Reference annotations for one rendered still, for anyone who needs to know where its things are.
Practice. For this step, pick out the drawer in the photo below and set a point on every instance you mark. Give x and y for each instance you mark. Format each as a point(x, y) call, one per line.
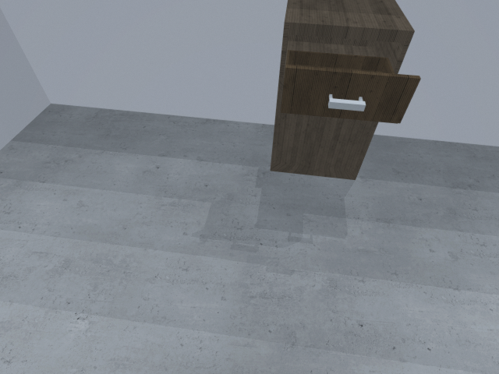
point(311, 76)

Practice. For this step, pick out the cabinet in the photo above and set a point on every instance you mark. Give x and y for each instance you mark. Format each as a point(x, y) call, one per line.
point(323, 146)

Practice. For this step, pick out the handle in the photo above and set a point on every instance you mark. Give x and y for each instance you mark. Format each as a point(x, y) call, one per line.
point(346, 104)

